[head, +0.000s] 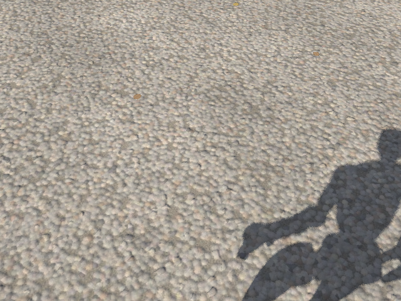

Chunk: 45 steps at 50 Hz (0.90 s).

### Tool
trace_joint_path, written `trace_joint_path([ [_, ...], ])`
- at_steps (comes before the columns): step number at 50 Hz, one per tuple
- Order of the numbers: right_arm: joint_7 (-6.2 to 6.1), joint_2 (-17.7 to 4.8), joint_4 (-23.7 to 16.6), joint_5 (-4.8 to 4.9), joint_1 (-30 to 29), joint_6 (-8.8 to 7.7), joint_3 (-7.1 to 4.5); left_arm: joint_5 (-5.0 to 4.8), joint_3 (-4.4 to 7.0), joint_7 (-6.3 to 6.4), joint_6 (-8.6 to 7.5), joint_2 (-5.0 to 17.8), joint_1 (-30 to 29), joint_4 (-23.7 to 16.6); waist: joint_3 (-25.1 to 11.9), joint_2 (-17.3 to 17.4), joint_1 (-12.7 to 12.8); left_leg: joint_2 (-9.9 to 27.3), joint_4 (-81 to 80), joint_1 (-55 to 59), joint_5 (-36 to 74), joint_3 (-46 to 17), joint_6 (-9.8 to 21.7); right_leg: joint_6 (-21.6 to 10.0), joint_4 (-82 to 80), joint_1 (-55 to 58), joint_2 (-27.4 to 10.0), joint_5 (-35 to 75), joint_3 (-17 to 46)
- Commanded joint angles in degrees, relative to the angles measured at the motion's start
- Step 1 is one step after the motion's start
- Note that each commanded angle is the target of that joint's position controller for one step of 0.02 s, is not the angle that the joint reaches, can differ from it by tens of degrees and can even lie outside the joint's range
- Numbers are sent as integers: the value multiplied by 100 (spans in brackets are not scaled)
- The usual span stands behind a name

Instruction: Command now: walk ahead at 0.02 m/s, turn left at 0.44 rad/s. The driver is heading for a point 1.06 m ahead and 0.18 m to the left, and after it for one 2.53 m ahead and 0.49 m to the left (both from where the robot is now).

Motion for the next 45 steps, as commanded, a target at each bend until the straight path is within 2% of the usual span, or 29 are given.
trace_joint_path([
  [1, 62, -401, -191, -39, 677, -79, -102, -33, 256, 28, 25, 850, -118, -248, -418, -387, -234, -80, -1335, 904, 653, -42, 297, -472, -436, -245, -1349, -316, 968],
  [2, 54, -737, -274, -108, 673, -132, -170, -20, 239, -9, 78, 650, 114, -234, -209, 675, -174, 682, -2567, 923, 418, -1386, 496, -15, 677, -737, -863, -1139, 434],
  [3, 25, -1588, -455, -70, 575, -132, -371, -84, 161, 33, 94, 366, -159, -595, 248, 1945, -186, 2153, -3167, 618, 1256, -3598, 1123, 385, 1555, -1926, 346, -2407, 76],
  [4, -55, -1475, -363, -152, 763, -115, -390, 39, 176, 49, 128, 495, -534, -642, 361, 1199, -317, 2121, -3182, 187, 1505, -3449, 1441, 371, 2664, -1681, 140, -2292, 851],
  [5, -105, -1201, -399, -80, 443, -111, -330, -42, 203, -6, 145, 512, -374, -562, 319, 708, -35, 1694, -3005, 42, 1386, -2810, 1373, 362, 2965, -1514, 72, -1781, 1049],
  [6, -108, -1055, -506, -29, -1, -96, -296, -84, 232, -59, 114, 584, -169, -446, 306, 472, 183, 1268, -2893, 73, 1378, -2352, 1130, 353, 2990, -1434, 56, -1333, 1087],
  [8, -81, -899, -671, 29, -272, -130, -273, 41, 276, -128, 81, 687, 127, -281, -81, 588, 232, 905, -2632, 565, 2311, -1959, 1036, 387, 3283, -1405, 134, -1027, 1016],
  [10, -46, -877, -642, 68, -2, -167, -287, 18, 268, -144, 81, 621, 120, -311, -315, 444, 132, 897, -2454, 982, 2889, -1971, 1090, 471, 3320, -1469, 149, -1041, 1027],
  [12, -63, -943, -581, 66, 267, -185, -328, -26, 236, -111, 85, 560, -37, -404, -309, 524, -10, 913, -2361, 1353, 3029, -2119, 1134, 542, 2956, -1653, 120, -1101, 1070],
  [14, -74, -977, -528, 44, 556, -173, -361, 9, 221, -134, 66, 617, -188, -487, -409, 686, -201, 878, -2632, 1561, 1251, -2483, 1239, 580, 2497, -1681, 94, -1184, 1070],
  [16, -53, -1025, -535, -7, 620, -163, -384, 28, 222, -185, 32, 692, -413, -588, -239, 829, -329, 887, -2910, 1494, -214, -2906, 1337, 588, 2056, -1682, 123, -1312, 1073],
  [19, -12, -1163, -550, -52, 605, -205, -437, 11, 187, -227, -98, 668, -525, -680, -123, 720, -352, 862, -2908, 1269, -490, -3194, 1414, 515, 1480, -1352, 205, -1493, 1099],
  [21, 33, -1221, -589, -65, 491, -249, -465, -12, 163, -232, -194, 655, -459, -721, -132, 695, -280, 788, -2834, 981, -528, -3336, 1405, 407, 1108, -919, 298, -1615, 1110],
  [23, 88, -1228, -678, -61, 180, -276, -483, -72, 149, -202, -278, 653, -155, -703, -128, 683, -38, 633, -2722, 355, -549, -3392, 1271, 265, 504, -50, 412, -1554, 1102],
  [24, 101, -1197, -765, -37, -151, -274, -482, -105, 137, -166, -319, 588, 268, -598, -104, 585, 285, 397, -2546, -250, -604, -3249, 1076, 186, -201, 827, 450, -1166, 1054],
  [25, 83, -1083, -836, -11, -386, -286, -465, -107, 160, -96, -367, 626, 770, -461, -87, 353, 607, 49, -2140, -1065, -884, -2992, 788, 131, -873, 1907, 360, -677, 1066],
  [26, 69, -724, -943, 37, -418, -349, -380, -37, 275, -2, -414, 1136, 1287, -369, -213, -498, 771, -455, -974, -2099, -1229, -2243, 411, -19, -1377, 2920, -643, -1597, 2054],
  [27, 71, -299, -1104, 71, -292, -420, -243, 43, 376, 33, -418, 1747, 1471, -469, -543, -1387, 725, -1146, 640, -2791, -1159, -1210, 227, -444, -2140, 3183, -2227, -3545, 4379],
  [28, 75, -773, -1132, -108, -524, -438, -301, 128, 417, 30, -400, 1733, 1078, -429, 118, -780, 471, -537, 1306, -3070, -440, -1158, 223, -759, -2233, 2251, -2396, -3855, 4652],
  [29, 141, -912, -1055, -135, -505, -451, -346, 69, 313, -14, -429, 1268, 801, -501, 424, -463, 288, -300, 1511, -2950, 40, -1206, 203, -736, -2200, 1884, -2074, -3544, 4128],
  [30, 218, -881, -914, -124, -287, -453, -348, 11, 234, -64, -473, 971, 552, -544, 506, -454, 123, -209, 1570, -2788, 425, -1122, 114, -556, -2235, 1764, -1684, -2878, 3402],
  [32, 333, -761, -768, -171, -100, -422, -316, 11, 166, -110, -572, 765, 696, -483, 340, -721, 131, -186, 1901, -2534, 943, -932, 1, -446, -2222, 1706, -1206, -1495, 2395],
  [34, 379, -626, -828, -153, -283, -415, -262, 14, 166, -198, -662, 734, 1060, -306, 255, -630, 201, -206, 1977, -2624, 1227, -939, -22, -485, -2141, 1815, -1096, -549, 1956],
  [37, 394, -557, -986, -154, -831, -415, -201, -12, 174, -276, -712, 723, 1397, -110, 352, -631, 335, -199, 1439, -2813, 1497, -818, -102, -572, -2105, 1951, -1078, 517, 1556],
  [40, 441, -398, -1179, -163, -1459, -437, -76, -39, 160, -295, -710, 715, 1508, 37, 369, -690, 416, -84, 335, -2327, 1792, -288, -135, -569, -2029, 1818, -985, 1428, 1122],
  [43, 459, -303, -1324, -147, -1908, -462, 29, -52, 168, -275, -682, 822, 1829, 277, 401, -742, 514, -7, -533, -1650, 1674, 249, 64, -584, -1941, 1852, -1138, 2061, 1055],
  [44, 429, -335, -1314, -143, -1867, -471, 30, -51, 178, -266, -661, 883, 1891, 352, 387, -762, 464, -65, -707, -1415, 1554, 312, 181, -580, -1796, 1945, -1224, 2548, 1043],
  [45, 375, -393, -1270, -146, -1707, -490, 11, -61, 178, -259, -640, 932, 1917, 418, 297, -766, 343, -194, -863, -1003, 1383, 358, 300, -558, -1452, 1990, -1261, 3497, 1046],
])
Velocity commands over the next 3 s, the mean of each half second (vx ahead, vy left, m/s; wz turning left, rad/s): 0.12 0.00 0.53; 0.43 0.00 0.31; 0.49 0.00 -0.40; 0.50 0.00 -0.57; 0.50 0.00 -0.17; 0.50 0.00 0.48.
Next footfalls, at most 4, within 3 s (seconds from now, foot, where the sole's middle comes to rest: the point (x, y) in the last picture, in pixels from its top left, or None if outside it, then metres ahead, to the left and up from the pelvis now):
0.04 left None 0.03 0.09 -0.77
0.52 right None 0.10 -0.09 -0.77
0.96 left None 0.28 0.23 -0.77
1.48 right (156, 266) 0.62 0.16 -0.77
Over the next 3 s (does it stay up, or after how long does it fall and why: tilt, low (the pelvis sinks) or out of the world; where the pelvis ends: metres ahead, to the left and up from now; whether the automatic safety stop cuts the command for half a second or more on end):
stays up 1.24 0.18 -0.01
